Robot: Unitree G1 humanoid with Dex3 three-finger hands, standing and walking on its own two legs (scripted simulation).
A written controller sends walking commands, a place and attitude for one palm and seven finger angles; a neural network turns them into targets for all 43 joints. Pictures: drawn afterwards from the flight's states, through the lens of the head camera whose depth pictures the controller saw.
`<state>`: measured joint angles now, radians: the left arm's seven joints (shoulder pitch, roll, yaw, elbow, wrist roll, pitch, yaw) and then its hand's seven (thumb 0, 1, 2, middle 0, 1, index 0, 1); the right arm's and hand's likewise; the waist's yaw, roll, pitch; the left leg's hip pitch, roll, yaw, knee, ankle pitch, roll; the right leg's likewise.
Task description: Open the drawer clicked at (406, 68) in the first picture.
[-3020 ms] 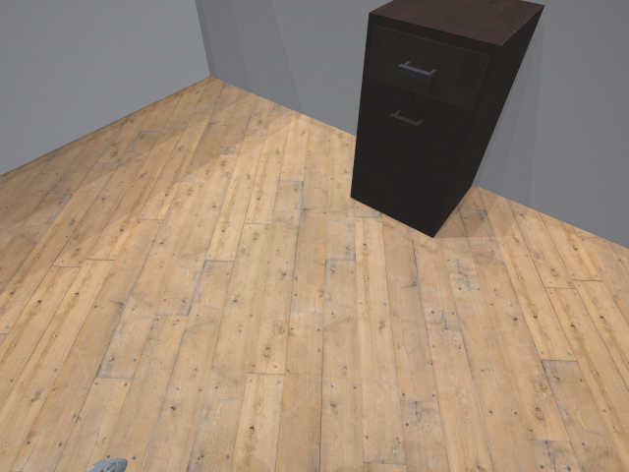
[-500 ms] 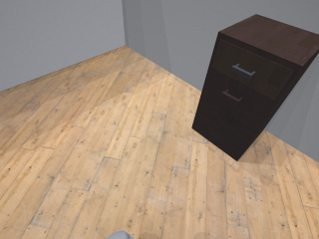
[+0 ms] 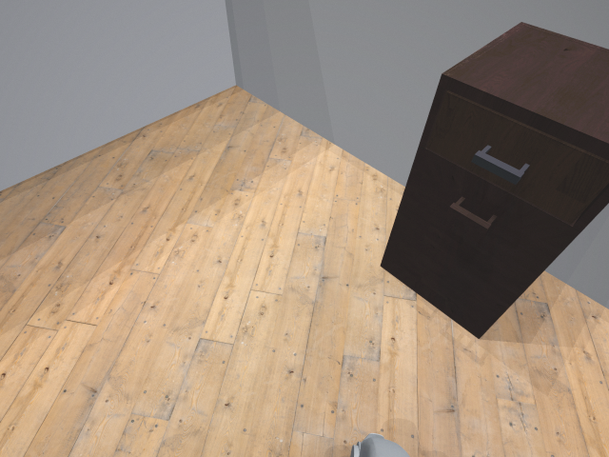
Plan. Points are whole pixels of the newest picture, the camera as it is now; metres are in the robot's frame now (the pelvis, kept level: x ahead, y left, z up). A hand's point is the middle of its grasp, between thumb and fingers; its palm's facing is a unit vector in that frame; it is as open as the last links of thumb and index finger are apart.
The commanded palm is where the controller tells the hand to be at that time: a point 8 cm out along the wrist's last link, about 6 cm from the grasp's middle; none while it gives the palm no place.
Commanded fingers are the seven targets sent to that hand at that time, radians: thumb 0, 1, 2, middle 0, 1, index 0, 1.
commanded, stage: turn to face it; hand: left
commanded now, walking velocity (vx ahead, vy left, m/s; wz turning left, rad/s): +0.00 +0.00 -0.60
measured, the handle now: (501, 162) +0.75 -0.41 -0.07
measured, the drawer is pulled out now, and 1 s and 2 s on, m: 0.00 0.00 0.00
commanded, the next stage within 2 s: take the last steps up to it in 1.12 s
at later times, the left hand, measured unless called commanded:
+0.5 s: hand (201, 420) +0.20 +0.18 -0.17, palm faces -0.19 -0.96 -0.21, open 7.4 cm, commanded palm none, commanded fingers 0.00 0.90 0.90 -0.20 -0.30 -0.20 -0.30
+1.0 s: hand (260, 368) +0.28 +0.09 -0.16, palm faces -0.54 -0.80 -0.27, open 7.4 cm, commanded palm none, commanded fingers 0.00 0.90 0.90 -0.20 -0.30 -0.20 -0.30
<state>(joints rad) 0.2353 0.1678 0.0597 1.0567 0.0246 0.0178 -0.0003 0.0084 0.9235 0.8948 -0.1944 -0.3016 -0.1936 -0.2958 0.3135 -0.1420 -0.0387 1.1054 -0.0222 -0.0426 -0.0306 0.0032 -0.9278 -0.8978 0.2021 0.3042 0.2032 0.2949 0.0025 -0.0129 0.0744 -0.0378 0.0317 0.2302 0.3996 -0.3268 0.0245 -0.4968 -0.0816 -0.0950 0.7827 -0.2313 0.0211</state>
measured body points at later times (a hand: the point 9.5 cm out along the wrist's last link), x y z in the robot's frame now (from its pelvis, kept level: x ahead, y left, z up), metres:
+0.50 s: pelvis +0.07 +0.00 -0.01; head +0.09 +0.01 +0.44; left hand +0.21 +0.23 -0.15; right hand +0.13 -0.27 -0.13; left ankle +0.10 +0.13 -0.73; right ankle +0.11 -0.11 -0.74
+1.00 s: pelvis +0.07 -0.01 -0.01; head +0.10 -0.06 +0.43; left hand +0.31 +0.14 -0.14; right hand -0.07 -0.23 -0.17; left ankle +0.10 +0.13 -0.71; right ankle +0.01 -0.10 -0.74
